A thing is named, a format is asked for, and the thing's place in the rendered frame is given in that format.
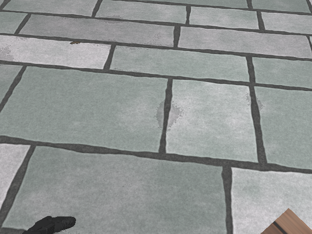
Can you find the left robot hand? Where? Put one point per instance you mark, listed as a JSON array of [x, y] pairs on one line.
[[51, 225]]

